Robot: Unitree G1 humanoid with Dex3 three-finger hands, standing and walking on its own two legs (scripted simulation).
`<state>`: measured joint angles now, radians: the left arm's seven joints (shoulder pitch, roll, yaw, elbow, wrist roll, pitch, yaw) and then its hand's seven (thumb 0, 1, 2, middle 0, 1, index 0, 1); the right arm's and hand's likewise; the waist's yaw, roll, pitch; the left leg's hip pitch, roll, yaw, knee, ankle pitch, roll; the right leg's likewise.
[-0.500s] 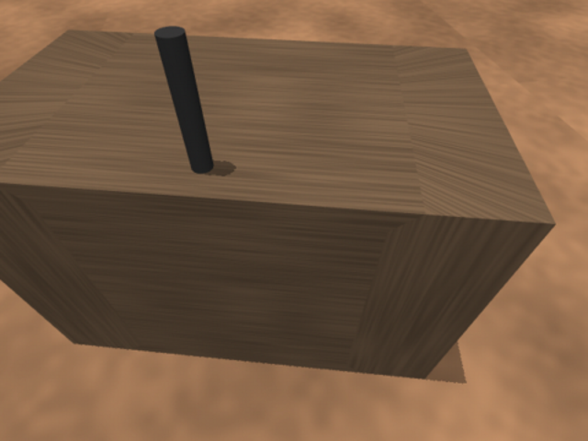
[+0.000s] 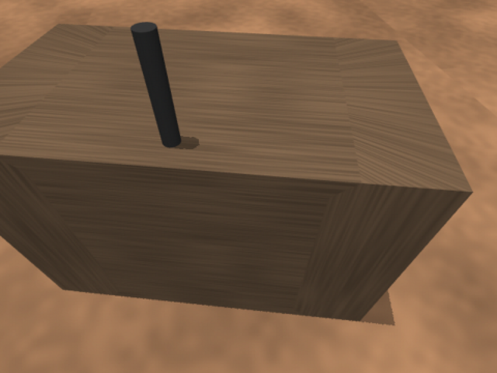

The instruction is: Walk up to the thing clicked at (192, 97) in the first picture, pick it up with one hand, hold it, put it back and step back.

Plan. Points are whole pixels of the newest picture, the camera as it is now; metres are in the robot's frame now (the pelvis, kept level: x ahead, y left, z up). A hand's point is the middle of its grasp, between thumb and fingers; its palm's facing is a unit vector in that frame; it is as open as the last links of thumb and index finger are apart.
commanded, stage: stand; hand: left
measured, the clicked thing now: (159, 93) +0.59 +0.19 +0.14
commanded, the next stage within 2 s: walk up in 0.62 s
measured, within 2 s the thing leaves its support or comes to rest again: neither
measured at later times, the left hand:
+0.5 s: hand out of the picture +0.08 +0.25 -0.16, palm faces -0.04 -0.94 -0.35, open 7.4 cm
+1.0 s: hand out of the picture +0.10 +0.33 -0.17, palm faces -0.09 -0.93 -0.36, open 7.4 cm
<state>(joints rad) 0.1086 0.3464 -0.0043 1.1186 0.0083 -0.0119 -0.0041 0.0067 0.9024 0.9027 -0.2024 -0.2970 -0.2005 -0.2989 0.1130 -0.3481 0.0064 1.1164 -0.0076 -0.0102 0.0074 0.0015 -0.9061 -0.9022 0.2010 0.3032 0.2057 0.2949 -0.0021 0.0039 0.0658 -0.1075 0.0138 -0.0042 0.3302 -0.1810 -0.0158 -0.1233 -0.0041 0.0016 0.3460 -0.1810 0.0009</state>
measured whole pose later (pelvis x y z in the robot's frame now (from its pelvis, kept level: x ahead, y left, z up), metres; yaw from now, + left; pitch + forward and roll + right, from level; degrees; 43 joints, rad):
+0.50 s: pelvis +0.01 +0.00 +0.00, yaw +0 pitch -2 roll +0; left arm 0.11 0.35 -0.01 1.11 0.01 -0.01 0.00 0.01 0.90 0.90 -0.20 -0.30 -0.20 -0.30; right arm 0.11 -0.35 0.01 1.12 -0.01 -0.01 0.01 0.00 -0.91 -0.90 0.20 0.30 0.21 0.29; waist 0.00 0.00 0.06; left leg -0.10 0.02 0.00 0.32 -0.19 -0.02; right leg -0.12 0.00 0.00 0.34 -0.19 0.00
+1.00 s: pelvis +0.08 +0.05 -0.01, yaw -3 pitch -4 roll +0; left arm 0.32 0.44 0.06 0.99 0.02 0.00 -0.03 0.01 0.90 0.90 -0.20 -0.30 -0.20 -0.30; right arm 0.27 -0.39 -0.08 0.93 -0.03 -0.06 0.05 0.00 -0.91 -0.90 0.20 0.30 0.21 0.29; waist -0.01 -0.05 0.09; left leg -0.20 0.01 0.06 0.52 -0.26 0.03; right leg -0.34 0.02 0.09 0.98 -0.43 -0.04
